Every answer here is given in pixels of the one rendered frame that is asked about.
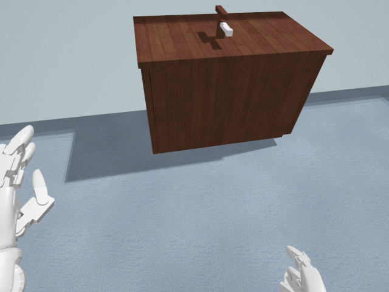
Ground robot left forearm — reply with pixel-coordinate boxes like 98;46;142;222
0;248;27;292

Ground right robot hand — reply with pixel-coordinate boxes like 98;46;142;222
280;245;326;292

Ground left robot hand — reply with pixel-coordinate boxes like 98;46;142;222
0;125;54;249

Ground counter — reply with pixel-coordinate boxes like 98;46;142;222
133;5;334;154

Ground tap lever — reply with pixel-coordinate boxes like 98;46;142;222
220;23;233;37

